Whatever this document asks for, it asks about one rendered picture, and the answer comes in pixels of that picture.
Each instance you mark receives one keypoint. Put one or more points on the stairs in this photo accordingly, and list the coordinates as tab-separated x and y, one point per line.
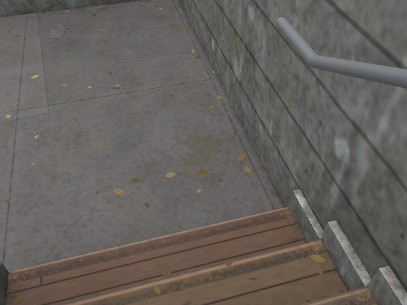
260	259

